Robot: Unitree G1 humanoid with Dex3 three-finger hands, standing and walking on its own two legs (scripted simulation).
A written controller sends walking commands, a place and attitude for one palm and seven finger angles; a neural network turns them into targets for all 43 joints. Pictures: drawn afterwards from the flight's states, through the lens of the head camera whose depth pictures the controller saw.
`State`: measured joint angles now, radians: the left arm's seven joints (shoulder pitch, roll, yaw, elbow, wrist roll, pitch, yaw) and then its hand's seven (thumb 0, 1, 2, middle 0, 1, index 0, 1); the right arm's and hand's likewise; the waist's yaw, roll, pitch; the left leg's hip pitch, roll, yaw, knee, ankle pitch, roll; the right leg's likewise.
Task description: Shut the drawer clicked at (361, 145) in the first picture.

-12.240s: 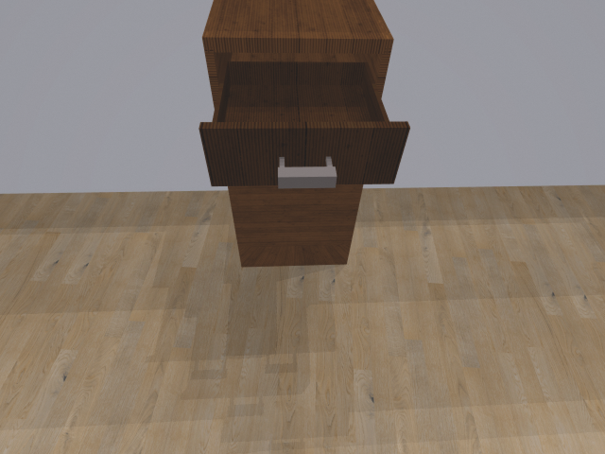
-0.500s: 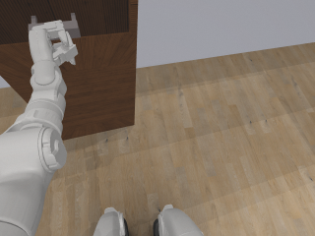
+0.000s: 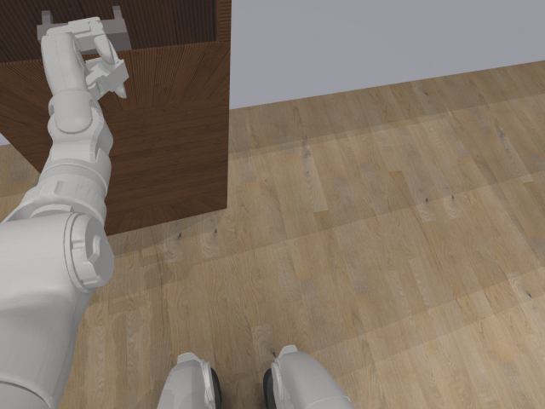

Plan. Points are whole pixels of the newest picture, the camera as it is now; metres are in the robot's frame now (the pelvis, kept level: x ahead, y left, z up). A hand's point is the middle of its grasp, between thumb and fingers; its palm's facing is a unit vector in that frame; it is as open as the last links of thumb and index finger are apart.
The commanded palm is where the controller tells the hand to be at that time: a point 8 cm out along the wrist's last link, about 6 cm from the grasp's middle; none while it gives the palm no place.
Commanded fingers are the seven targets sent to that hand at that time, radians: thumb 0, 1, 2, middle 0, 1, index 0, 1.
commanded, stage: pull the fist back off the drawer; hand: left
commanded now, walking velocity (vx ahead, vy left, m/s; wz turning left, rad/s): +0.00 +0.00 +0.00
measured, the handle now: (85, 26) +0.65 +0.17 +0.10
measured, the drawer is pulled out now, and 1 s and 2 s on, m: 0.00 0.00 0.00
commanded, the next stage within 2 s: draw the hand back to the body in 0.30 s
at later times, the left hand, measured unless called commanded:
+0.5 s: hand (118, 82) +0.54 +0.13 +0.10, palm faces +0.17 -0.99 -0.01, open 3.3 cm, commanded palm +0.48 +0.17 +0.12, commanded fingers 0.00 0.90 0.90 -1.40 -1.60 -1.40 -1.60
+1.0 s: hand (45, 171) +0.37 +0.16 +0.17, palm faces +0.14 -0.98 -0.15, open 3.3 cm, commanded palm +0.33 +0.22 +0.18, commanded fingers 0.00 0.90 0.90 -1.40 -1.60 -1.40 -1.60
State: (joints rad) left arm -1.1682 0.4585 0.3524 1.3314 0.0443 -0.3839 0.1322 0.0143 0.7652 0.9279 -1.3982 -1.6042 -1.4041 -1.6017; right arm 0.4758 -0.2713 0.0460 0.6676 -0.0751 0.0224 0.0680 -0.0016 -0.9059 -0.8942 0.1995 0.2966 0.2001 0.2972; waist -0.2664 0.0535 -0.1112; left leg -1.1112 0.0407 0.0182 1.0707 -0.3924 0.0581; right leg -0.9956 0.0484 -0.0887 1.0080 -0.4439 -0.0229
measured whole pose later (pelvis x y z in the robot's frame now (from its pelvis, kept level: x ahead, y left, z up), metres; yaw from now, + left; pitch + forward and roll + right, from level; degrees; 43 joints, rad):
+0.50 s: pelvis +0.04 -0.01 +0.02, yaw +1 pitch +20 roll -2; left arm -0.83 0.27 0.29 1.04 -0.03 -0.42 0.11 0.02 0.90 0.90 -1.40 -1.60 -1.40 -1.60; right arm 0.37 -0.26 -0.01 0.63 -0.04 0.10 0.07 0.00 -0.91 -0.89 0.20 0.30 0.20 0.30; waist -0.14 0.04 -0.14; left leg -0.90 0.03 0.04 0.98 -0.44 0.04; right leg -0.81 0.05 -0.06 0.94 -0.49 -0.03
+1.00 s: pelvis +0.05 -0.02 +0.07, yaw +2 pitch +5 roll +0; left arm -0.11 0.26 0.11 0.22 -0.13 -0.13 0.00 0.02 0.90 0.90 -1.40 -1.60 -1.40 -1.60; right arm 0.21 -0.26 0.02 0.56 0.05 0.06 -0.03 0.01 -0.91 -0.89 0.20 0.30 0.20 0.30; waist -0.01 0.04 -0.08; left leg -0.41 0.01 0.04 0.66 -0.32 0.02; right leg -0.33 0.03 -0.05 0.63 -0.39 -0.04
